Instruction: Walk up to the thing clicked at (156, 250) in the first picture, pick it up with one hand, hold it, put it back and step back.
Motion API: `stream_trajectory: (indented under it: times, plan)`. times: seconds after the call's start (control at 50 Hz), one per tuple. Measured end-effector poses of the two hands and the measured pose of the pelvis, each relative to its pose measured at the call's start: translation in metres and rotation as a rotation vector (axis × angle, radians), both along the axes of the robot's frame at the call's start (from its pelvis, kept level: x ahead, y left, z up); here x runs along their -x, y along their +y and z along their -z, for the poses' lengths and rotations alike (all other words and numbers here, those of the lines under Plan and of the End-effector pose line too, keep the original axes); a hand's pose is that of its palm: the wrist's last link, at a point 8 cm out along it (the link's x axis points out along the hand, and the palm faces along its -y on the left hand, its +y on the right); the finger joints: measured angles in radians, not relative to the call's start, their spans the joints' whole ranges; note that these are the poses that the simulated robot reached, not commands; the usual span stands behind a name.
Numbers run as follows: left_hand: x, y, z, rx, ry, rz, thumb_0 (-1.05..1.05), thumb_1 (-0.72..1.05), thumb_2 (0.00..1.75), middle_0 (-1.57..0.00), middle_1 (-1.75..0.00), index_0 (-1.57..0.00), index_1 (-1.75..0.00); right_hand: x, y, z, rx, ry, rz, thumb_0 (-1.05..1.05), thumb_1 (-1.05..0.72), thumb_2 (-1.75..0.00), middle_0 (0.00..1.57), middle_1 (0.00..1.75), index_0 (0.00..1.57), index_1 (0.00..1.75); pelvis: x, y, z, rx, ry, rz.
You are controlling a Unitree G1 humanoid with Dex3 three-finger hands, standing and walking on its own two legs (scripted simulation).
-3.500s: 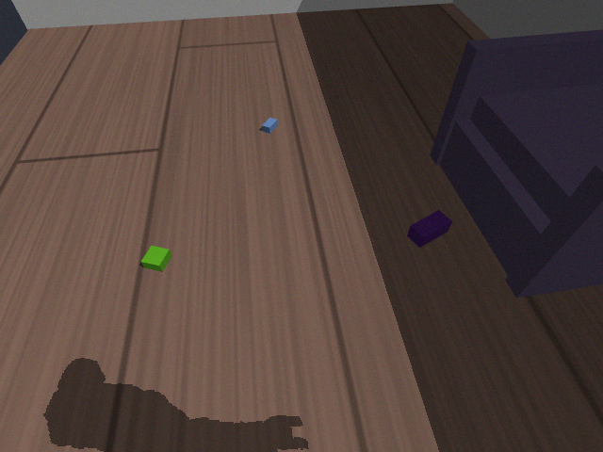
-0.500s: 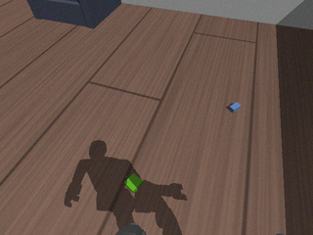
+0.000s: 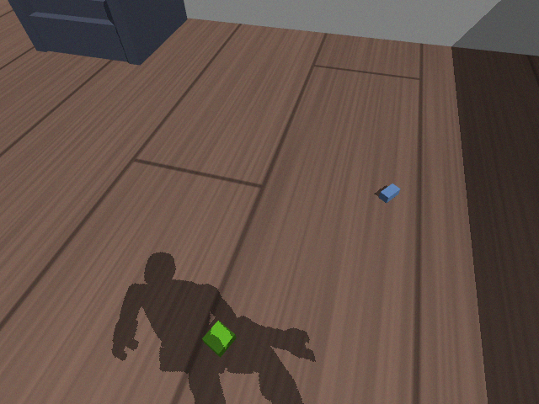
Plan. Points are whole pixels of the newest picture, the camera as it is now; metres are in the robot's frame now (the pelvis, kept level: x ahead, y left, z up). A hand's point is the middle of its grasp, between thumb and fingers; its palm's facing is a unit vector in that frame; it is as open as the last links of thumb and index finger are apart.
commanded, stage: walk up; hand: left
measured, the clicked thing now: (219, 338) +0.43 +0.22 -0.74
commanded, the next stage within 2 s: stand in 1.10 s
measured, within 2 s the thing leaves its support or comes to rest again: neither
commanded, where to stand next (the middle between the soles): +0.05 +0.00 m, yaw -1 degrees
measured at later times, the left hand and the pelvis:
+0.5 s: hand out of the picture +0.12 +0.26 -0.14, palm faces +0.00 -0.94 -0.33, open 7.3 cm; pelvis +0.02 +0.00 +0.02, yaw +0 degrees
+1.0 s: hand out of the picture +0.09 +0.26 -0.14, palm faces +0.01 -0.94 -0.33, open 7.3 cm; pelvis +0.03 +0.00 +0.02, yaw +1 degrees
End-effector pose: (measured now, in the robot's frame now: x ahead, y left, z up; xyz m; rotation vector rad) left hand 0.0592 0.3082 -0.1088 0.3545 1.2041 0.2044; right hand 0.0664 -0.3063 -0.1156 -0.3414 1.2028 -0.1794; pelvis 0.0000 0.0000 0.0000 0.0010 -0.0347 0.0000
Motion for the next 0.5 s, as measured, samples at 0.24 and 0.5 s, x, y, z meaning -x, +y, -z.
stream_trajectory:
  times: [0.24,0.5]
  plan:
    - [-0.059,-0.009,-0.01,0.033,-0.081,0.012,0.0,0.91,0.9,-0.2,-0.3,-0.2,-0.3,-0.026,0.008,-0.014,-0.004,-0.009,0.01,0.0,-0.9,-0.89,0.21,0.3,0.21,0.3,-0.013,0.0,-0.013,0.001,-0.005,-0.004]
    - [-0.05,-0.008,-0.01,0.046,-0.028,-0.021,0.0,0.91,0.9,-0.2,-0.3,-0.2,-0.3,-0.039,0.005,-0.025,0.016,-0.016,0.01,0.0,-0.9,-0.9,0.21,0.3,0.2,0.3,-0.019,0.001,-0.02,0.003,-0.005,-0.006]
